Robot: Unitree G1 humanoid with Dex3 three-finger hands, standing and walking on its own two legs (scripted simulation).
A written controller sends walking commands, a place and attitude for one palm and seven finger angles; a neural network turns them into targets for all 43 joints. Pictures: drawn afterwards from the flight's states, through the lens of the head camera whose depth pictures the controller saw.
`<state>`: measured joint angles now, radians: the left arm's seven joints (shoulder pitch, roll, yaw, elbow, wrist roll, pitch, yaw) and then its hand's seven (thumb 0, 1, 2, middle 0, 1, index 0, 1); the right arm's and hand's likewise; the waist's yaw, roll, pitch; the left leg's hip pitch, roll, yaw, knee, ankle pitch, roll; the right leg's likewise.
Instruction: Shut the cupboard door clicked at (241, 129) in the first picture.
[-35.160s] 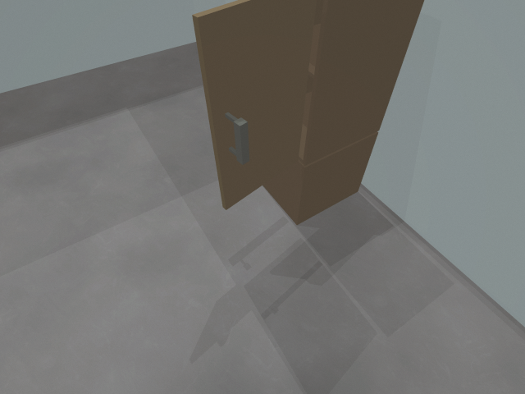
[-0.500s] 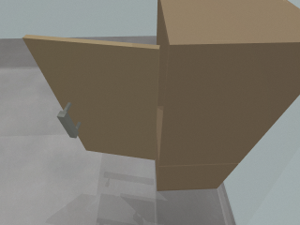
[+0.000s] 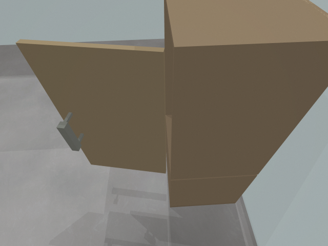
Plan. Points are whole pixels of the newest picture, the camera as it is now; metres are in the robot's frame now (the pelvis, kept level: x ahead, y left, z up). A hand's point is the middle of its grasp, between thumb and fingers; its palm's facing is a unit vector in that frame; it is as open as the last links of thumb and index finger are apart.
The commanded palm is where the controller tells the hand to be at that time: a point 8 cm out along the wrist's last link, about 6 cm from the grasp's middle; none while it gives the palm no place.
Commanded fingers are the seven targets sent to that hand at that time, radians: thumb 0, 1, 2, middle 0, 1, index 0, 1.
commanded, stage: shuffle to correct the standing spot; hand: left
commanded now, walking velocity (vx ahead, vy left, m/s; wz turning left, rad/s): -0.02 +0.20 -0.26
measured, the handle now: (73, 131) +0.45 +0.35 -0.05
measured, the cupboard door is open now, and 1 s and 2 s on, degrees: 79 79 79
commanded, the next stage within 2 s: come to a stop and stand still in 0.94 s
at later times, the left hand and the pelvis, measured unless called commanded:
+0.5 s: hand out of the picture +0.01 +0.25 -0.18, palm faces +0.03 -0.95 -0.32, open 7.4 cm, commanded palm none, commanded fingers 0.00 0.90 0.90 -0.20 -0.30 -0.20 -0.30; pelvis -0.03 +0.04 -0.02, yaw -3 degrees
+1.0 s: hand out of the picture +0.00 +0.35 -0.17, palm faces +0.09 -0.95 -0.31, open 7.4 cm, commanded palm none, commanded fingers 0.00 0.90 0.90 -0.20 -0.30 -0.20 -0.30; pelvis -0.06 +0.13 -0.02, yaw +0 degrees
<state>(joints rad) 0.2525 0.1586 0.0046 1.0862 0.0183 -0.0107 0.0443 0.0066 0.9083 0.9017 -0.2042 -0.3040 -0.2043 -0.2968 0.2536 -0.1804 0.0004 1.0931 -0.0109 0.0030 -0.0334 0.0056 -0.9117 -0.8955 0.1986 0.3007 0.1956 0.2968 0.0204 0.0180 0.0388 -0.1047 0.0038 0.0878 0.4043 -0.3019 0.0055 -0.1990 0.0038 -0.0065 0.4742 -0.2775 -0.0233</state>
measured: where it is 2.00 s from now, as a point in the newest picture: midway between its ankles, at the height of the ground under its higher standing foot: outside the picture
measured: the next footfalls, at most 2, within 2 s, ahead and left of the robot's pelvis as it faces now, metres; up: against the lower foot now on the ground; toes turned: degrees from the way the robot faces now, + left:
left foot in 0.80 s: +0.01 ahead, +0.27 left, +0.00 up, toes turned +2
right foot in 1.02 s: -0.02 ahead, +0.07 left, +0.00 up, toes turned -4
